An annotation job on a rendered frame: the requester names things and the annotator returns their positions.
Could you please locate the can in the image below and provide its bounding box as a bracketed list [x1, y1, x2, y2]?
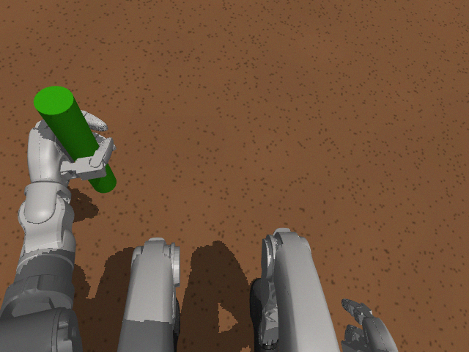
[34, 86, 117, 193]

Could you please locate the left robot hand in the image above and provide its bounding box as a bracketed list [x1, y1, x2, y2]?
[27, 110, 117, 188]

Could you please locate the right robot hand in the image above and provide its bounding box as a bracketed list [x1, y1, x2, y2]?
[341, 298, 398, 352]

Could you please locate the left robot arm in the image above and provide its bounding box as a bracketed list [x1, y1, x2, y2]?
[0, 181, 83, 352]

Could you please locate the right robot foot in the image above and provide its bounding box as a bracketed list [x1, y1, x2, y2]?
[250, 278, 278, 352]

